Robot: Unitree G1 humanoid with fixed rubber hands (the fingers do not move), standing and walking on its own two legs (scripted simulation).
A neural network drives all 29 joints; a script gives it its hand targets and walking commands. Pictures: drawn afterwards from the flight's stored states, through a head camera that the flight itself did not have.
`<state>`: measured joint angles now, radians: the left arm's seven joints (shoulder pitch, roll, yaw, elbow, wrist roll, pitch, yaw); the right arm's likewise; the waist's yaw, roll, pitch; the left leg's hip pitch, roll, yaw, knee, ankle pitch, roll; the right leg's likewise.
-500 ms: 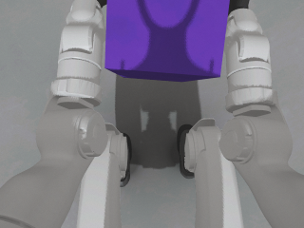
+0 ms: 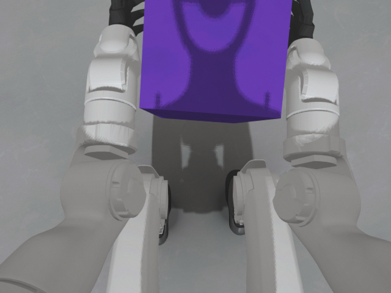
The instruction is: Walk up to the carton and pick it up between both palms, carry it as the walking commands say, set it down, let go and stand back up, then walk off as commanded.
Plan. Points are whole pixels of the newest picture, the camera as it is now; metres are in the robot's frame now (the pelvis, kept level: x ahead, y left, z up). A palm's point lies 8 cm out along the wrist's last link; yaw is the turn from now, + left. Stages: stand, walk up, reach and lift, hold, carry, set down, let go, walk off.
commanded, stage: reach and lift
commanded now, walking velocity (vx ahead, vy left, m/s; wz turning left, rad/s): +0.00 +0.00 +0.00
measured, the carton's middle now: (206, 58) +0.52 -0.03 -0.17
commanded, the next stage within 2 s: none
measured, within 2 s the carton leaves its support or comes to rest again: neither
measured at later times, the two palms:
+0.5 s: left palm (106, 20) +0.52 +0.11 -0.01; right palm (320, 38) +0.50 -0.17 -0.03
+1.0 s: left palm (74, 6) +0.50 +0.11 +0.06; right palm (360, 29) +0.47 -0.17 +0.05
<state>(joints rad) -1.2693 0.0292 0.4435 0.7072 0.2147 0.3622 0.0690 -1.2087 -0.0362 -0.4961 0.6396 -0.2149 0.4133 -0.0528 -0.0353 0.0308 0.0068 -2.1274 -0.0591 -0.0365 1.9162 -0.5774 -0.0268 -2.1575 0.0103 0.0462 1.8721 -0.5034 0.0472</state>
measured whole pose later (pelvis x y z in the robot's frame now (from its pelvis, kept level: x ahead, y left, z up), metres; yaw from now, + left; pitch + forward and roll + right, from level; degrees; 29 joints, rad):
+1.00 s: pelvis +0.01 +0.00 +0.11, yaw +0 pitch +41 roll +0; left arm -1.02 -0.07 0.50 0.67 0.29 0.38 0.01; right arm -0.96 0.07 -0.53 0.58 -0.29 0.44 -0.02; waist -0.03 0.03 -0.15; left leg -1.75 -0.05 -0.05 1.54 -0.50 -0.02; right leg -1.77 0.01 0.04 1.50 -0.43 0.04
